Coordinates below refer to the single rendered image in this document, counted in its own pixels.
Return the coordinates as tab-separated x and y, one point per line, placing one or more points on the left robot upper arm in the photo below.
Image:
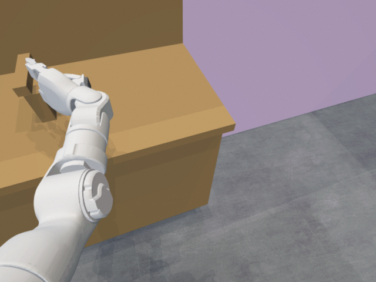
68	207

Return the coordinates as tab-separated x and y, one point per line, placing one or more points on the tap lever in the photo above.
87	81

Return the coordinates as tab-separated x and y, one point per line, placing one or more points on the counter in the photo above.
167	124

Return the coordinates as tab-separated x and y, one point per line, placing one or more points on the robot left hand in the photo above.
54	85

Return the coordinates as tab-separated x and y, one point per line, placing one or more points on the left robot forearm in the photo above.
87	134

